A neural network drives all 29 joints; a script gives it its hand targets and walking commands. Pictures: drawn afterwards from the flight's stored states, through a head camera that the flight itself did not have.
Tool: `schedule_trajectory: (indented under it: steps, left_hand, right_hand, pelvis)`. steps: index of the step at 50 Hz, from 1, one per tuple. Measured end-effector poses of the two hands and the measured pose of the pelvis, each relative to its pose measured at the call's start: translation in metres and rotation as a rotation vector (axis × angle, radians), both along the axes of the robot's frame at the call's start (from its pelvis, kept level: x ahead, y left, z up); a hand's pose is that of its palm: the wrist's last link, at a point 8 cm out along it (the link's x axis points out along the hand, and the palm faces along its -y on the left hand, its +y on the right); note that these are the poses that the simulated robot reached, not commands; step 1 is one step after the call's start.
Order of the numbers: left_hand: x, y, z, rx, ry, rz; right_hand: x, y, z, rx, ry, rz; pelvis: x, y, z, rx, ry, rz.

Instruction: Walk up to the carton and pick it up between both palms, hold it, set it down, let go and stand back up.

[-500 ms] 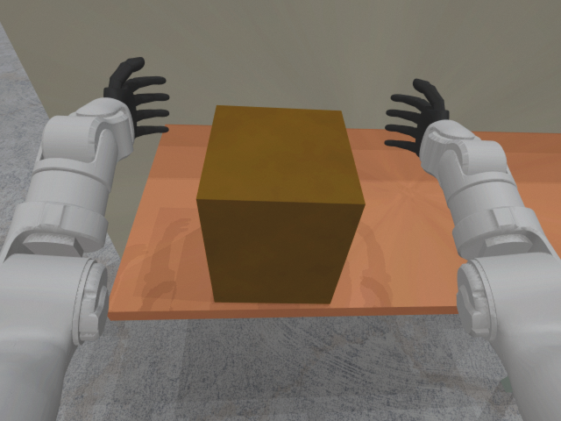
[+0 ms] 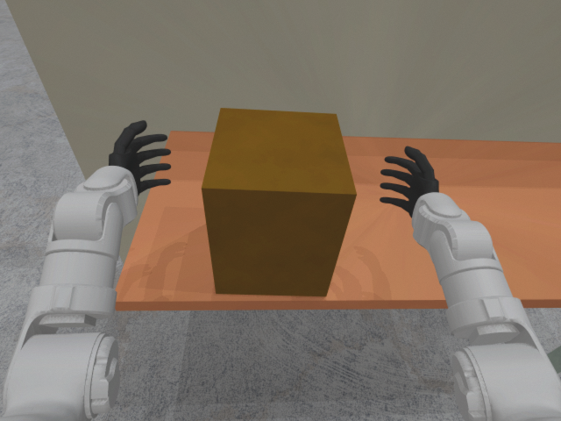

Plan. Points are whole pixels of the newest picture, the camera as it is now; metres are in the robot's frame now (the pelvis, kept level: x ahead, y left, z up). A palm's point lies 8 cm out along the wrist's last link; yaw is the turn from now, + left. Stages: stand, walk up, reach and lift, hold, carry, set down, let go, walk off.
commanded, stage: set down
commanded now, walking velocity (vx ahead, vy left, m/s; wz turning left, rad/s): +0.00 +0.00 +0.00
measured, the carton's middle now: (275, 205) +0.48 -0.01 +0.07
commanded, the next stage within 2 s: let go in 1.12 s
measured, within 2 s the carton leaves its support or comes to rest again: neither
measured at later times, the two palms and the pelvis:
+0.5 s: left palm (129, 242) +0.34 +0.20 +0.12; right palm (421, 260) +0.33 -0.21 +0.10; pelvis +0.01 +0.00 +0.00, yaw -1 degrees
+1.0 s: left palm (124, 316) +0.27 +0.20 +0.06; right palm (428, 324) +0.25 -0.21 +0.06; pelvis +0.02 +0.00 +0.00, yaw -2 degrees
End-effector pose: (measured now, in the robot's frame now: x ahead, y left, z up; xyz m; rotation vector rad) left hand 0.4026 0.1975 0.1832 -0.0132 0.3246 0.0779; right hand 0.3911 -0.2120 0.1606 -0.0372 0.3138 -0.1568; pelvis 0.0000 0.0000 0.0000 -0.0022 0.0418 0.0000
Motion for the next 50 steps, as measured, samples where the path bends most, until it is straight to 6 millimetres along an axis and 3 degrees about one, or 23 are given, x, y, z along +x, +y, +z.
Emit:
schedule_trajectory:
  steps: [8,16,37,50]
  left_hand:
    - [-0.013,-0.009,-0.02,-0.002,0.026,-0.022]
    - [-0.035,-0.004,-0.051,0.005,0.04,-0.007]
    - [-0.101,-0.002,-0.094,0.027,0.021,-0.02]
    - [-0.133,-0.001,-0.125,0.032,0.029,-0.031]
  right_hand:
    - [-0.015,0.004,-0.011,0.003,-0.003,-0.009]
    - [-0.038,-0.005,-0.038,0.002,-0.004,-0.027]
    - [-0.11,0.005,-0.081,0.009,-0.016,0.018]
    - [-0.14,0.003,-0.1,-0.001,-0.016,0.038]
  pelvis:
    - [-0.004,0.003,-0.002,0.0,-0.024,0.0]
    - [0.003,0.005,-0.001,0.003,-0.046,-0.012]
    - [0.015,0.003,0.0,0.003,-0.076,-0.039]
    - [0.017,0.003,-0.001,0.005,-0.045,-0.043]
